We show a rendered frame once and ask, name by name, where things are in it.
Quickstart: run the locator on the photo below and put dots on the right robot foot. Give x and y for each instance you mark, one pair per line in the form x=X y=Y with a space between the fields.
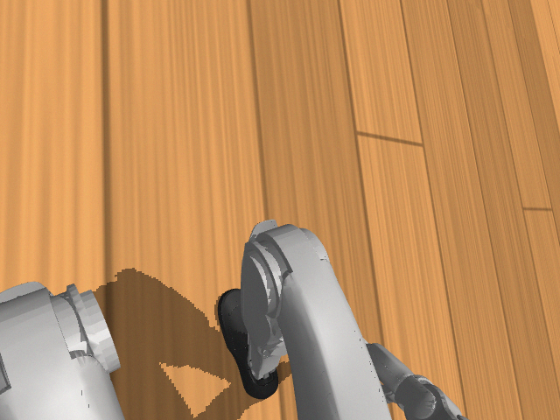
x=236 y=337

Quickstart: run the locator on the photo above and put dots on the right robot hand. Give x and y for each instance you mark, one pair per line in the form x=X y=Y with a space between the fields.
x=391 y=371

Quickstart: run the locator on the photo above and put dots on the right robot arm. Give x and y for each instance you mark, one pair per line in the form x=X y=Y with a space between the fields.
x=419 y=399

